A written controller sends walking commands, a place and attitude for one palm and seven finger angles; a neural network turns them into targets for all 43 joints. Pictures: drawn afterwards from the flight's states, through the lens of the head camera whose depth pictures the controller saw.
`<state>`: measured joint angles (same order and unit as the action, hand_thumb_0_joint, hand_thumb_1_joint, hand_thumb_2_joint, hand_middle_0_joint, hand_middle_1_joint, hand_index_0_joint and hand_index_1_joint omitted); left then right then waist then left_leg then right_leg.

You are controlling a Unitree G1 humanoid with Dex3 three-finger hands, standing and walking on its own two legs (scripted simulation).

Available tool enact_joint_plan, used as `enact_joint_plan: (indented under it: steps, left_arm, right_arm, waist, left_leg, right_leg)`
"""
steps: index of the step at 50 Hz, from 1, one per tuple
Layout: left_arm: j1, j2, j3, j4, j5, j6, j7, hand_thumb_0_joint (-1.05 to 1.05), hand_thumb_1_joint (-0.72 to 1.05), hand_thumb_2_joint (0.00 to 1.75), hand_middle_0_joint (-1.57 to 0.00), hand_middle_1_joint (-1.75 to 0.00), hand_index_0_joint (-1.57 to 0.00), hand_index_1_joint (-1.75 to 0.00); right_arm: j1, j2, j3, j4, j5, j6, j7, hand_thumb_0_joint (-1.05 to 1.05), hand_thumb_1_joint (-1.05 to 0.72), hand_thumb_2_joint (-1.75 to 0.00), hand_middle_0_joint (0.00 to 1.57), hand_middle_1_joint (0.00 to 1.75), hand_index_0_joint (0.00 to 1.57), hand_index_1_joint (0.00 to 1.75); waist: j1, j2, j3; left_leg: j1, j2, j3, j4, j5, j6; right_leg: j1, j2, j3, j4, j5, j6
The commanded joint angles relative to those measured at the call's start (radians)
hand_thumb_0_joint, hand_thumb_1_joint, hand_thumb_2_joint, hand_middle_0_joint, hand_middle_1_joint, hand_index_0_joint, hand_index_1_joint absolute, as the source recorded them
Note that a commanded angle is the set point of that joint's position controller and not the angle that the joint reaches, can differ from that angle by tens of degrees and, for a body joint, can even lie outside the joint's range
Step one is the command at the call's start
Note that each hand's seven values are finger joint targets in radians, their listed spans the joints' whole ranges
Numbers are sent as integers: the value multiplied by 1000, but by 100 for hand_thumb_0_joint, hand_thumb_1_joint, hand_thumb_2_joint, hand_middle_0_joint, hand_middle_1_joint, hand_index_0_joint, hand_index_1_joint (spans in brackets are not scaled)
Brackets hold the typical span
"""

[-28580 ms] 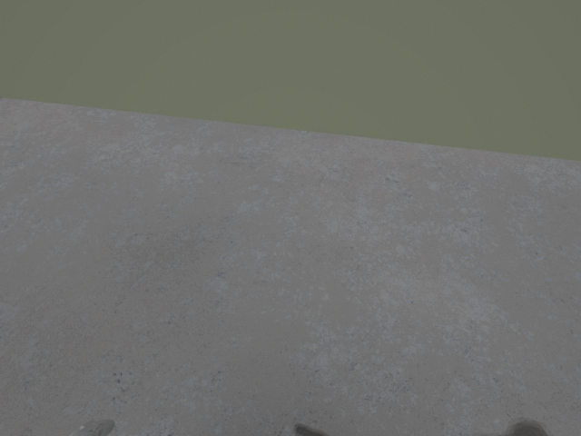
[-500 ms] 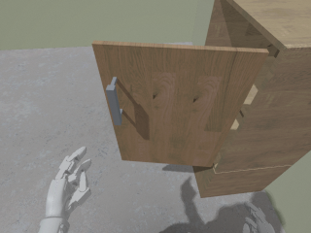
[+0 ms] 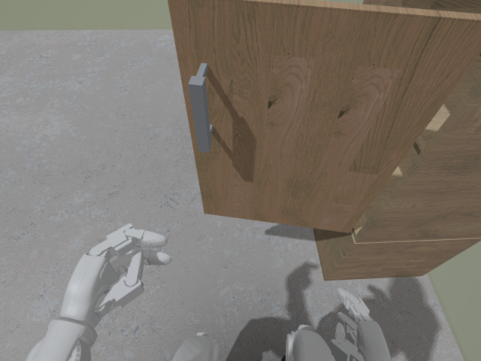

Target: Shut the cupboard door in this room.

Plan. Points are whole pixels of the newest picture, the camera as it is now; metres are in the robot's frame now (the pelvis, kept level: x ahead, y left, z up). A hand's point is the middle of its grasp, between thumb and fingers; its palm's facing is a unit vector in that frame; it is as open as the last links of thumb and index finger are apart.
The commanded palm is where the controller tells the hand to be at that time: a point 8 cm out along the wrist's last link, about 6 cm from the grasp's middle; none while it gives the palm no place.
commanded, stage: raise the hand and make a fist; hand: left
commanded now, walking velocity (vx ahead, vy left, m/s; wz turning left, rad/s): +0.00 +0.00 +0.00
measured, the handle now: (203, 110) +0.49 +0.10 +0.13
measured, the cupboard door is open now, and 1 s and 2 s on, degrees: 79 79 79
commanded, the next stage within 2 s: bring the fist close to the handle in 1.18 s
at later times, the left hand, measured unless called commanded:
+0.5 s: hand (123, 249) +0.25 +0.18 +0.10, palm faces -0.05 -1.00 -0.06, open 3.1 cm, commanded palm +0.22 +0.23 +0.11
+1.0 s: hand (125, 229) +0.26 +0.17 +0.13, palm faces -0.07 -1.00 -0.05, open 3.1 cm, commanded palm +0.23 +0.22 +0.13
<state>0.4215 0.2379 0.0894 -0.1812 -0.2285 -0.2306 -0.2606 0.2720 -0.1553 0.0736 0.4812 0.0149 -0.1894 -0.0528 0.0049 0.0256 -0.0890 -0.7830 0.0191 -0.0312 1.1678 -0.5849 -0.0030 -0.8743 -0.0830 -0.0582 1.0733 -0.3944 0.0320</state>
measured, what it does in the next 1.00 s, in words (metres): stands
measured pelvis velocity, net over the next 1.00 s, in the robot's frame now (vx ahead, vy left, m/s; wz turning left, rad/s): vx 0.03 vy -0.02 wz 0.00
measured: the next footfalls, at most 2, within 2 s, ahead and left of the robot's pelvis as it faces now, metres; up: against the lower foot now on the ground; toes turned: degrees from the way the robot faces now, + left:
none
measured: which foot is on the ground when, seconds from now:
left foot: down 0.00-1.00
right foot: down 0.00-1.00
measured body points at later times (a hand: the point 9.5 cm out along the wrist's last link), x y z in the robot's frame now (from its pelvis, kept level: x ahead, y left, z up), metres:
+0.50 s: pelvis +0.04 +0.00 +0.03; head +0.08 +0.01 +0.47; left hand +0.24 +0.23 +0.11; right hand +0.24 -0.22 -0.02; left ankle +0.00 +0.12 -0.65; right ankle +0.08 -0.15 -0.65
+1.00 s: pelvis +0.03 -0.02 +0.05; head +0.06 -0.02 +0.50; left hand +0.26 +0.23 +0.14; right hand +0.20 -0.26 -0.02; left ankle +0.00 +0.12 -0.65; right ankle +0.08 -0.15 -0.65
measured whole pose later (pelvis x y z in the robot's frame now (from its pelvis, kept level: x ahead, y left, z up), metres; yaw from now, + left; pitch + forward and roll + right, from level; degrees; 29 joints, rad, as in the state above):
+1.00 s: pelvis +0.03 -0.02 +0.05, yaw +0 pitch +6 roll -1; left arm 0.32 0.26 0.21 -0.10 -0.30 -0.20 -0.33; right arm 0.29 -0.26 0.02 0.51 0.03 -0.22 -0.08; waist 0.01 0.03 -0.06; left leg -0.47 0.03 -0.02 0.86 -0.50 -0.02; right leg -0.58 -0.07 -0.07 0.83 -0.35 0.02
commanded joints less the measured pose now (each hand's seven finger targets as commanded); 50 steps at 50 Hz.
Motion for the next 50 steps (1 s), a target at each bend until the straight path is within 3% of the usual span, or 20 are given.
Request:
enact_joint_plan:
  steps: [1, 5, 7, 10, 16, 20, 27, 34, 39, 43, 50]
  left_arm:
    - [23, 99, 125, -219, -45, -82, 42, 0, 90, 90, -88, -104, -88, -104]
    - [32, 66, 68, -222, -40, -135, 26, 0, 90, 90, -95, -112, -95, -112]
    - [23, 89, 77, -232, -35, -142, 18, 0, 90, 90, -99, -116, -99, -116]
    - [27, 98, 82, -250, -33, -133, 12, 0, 90, 90, -104, -122, -104, -122]
    - [22, 124, 128, -275, -37, -110, 23, 0, 90, 90, -115, -134, -115, -134]
    - [-12, 107, 111, -242, -44, -78, 8, 0, 90, 90, -123, -142, -123, -142]
    - [-78, 138, 146, -244, -56, -44, -21, 0, 90, 90, -130, -150, -130, -150]
    - [-140, 150, 183, -173, -88, -22, -49, 0, 90, 90, -130, -150, -130, -150]
    - [-188, 176, 209, -157, -100, -18, -63, 0, 90, 90, -130, -150, -130, -150]
    - [-158, 151, 195, -108, -102, -14, -73, 0, 90, 90, -130, -150, -130, -150]
    - [-191, 167, 207, -133, -94, -50, -58, 0, 90, 90, -130, -150, -130, -150]
  right_arm:
    - [-95, -181, -96, -189, 0, -85, -22, 0, -90, -90, 20, 30, 20, 30]
    - [-61, -197, -101, -181, -1, -104, -14, 0, -90, -90, 20, 30, 20, 30]
    - [-52, -204, -104, -178, -1, -110, -15, 0, -90, -90, 20, 30, 20, 30]
    - [-38, -209, -109, -182, 4, -108, -15, 0, -90, -90, 20, 30, 20, 30]
    - [-26, -203, -111, -182, 6, -85, -18, 0, -90, -90, 20, 30, 20, 30]
    - [-22, -203, -104, -185, 9, -70, -17, 0, -90, -90, 20, 30, 20, 30]
    - [-25, -200, -92, -178, 10, -69, -21, 0, -90, -90, 20, 30, 20, 30]
    - [-36, -202, -81, -154, 13, -73, -28, 0, -90, -90, 20, 30, 20, 30]
    - [-45, -206, -80, -141, 16, -88, -33, 0, -90, -90, 20, 30, 20, 30]
    - [-46, -209, -86, -134, 17, -94, -32, 0, -90, -90, 20, 30, 20, 30]
    - [-52, -214, -89, -134, 15, -104, -30, 0, -90, -90, 20, 30, 20, 30]
  waist:
    - [28, -47, -182]
    - [2, -4, -161]
    - [2, 11, -167]
    - [2, 25, -173]
    - [16, 44, -203]
    - [0, 35, -151]
    - [1, 40, -186]
    - [1, -11, -158]
    - [11, -9, -166]
    - [13, -35, -134]
    - [21, -22, -130]
  left_leg:
    - [-1, -39, -15, -294, 211, 5]
    - [30, -36, -8, -299, 213, 3]
    - [47, -37, -8, -303, 247, 4]
    - [77, -37, -7, -316, 272, 1]
    - [143, -31, -4, -326, 438, -2]
    - [155, -30, 3, -344, 408, -5]
    - [211, -29, 7, -366, 464, -1]
    - [216, -33, 13, -397, 437, 0]
    - [234, -36, 20, -423, 427, 4]
    - [228, -39, 27, -436, 415, 3]
    - [228, -43, 32, -449, 362, 4]
  right_leg:
    - [294, 74, -30, -160, -29, -53]
    - [265, 69, -32, -165, -14, -52]
    - [286, 66, -31, -165, 24, -56]
    - [298, 68, -36, -170, 56, -54]
    - [373, 75, -42, -168, 216, -56]
    - [375, 78, -40, -201, 221, -51]
    - [453, 75, -30, -234, 307, -50]
    - [506, 68, -19, -284, 314, -44]
    - [551, 61, -3, -319, 305, -43]
    - [551, 58, 1, -338, 293, -40]
    - [544, 57, 13, -353, 207, -43]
